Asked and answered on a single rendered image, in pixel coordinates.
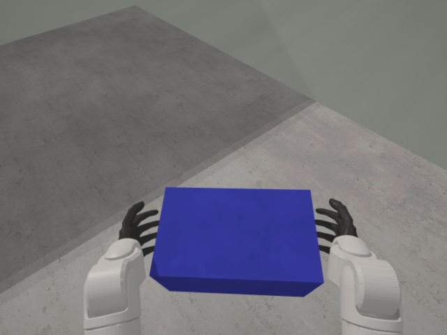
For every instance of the robot right hand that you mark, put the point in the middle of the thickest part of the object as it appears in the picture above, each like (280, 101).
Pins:
(343, 219)

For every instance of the robot left hand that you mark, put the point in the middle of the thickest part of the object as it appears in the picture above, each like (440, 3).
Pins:
(130, 228)

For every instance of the left robot forearm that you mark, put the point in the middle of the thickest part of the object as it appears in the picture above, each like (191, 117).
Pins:
(112, 293)

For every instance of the right robot forearm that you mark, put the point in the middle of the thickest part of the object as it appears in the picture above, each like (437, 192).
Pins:
(369, 289)

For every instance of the carton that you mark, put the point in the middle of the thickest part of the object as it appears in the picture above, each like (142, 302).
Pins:
(237, 241)

